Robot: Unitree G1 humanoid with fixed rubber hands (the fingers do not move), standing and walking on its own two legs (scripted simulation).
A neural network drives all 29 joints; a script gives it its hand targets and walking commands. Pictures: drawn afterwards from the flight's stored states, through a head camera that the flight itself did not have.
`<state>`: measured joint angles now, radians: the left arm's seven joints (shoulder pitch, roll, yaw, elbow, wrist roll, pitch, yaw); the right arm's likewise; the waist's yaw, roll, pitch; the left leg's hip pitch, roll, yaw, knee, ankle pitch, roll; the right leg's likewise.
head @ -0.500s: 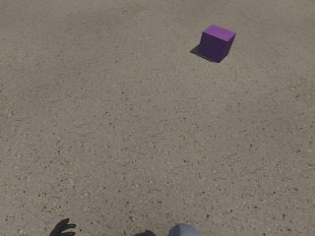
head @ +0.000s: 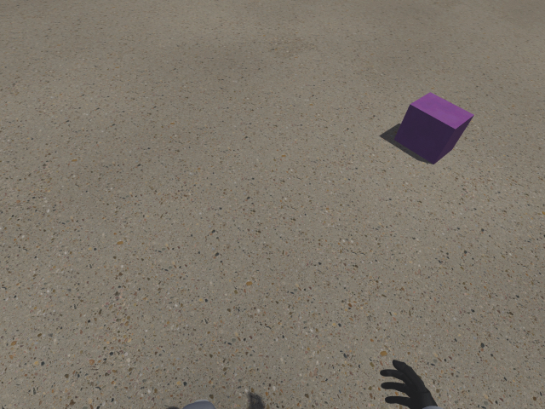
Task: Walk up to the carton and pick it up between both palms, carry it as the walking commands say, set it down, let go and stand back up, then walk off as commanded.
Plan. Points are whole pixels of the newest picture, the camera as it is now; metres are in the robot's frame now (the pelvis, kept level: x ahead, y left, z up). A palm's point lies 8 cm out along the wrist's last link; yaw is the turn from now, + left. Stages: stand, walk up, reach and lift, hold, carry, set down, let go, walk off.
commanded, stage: walk up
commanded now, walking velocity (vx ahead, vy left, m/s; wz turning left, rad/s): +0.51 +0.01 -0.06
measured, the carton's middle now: (431, 127) +1.72 -0.90 -0.64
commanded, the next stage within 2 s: none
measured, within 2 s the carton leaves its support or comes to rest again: neither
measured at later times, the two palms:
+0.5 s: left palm (155, 270) +0.37 +0.23 -0.10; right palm out of the picture +0.16 -0.27 -0.15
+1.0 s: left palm (159, 256) +0.43 +0.25 -0.15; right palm (384, 266) +0.43 -0.22 -0.11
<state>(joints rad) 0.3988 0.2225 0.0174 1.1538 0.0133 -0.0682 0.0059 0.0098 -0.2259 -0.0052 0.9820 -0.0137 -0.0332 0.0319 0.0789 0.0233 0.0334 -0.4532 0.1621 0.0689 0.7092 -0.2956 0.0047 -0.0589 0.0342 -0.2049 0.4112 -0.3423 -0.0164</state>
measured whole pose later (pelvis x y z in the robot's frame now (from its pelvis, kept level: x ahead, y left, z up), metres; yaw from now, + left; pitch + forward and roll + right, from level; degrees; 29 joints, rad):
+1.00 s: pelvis +0.38 +0.03 +0.00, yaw -8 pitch -1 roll +2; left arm 0.25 0.21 0.04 1.05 0.02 -0.03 -0.03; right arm 0.18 -0.16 -0.02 0.99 -0.02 -0.08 0.00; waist 0.02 -0.11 0.04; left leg -0.23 0.05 0.26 0.52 -0.27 0.02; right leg -0.46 -0.10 -0.02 1.07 -0.28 0.00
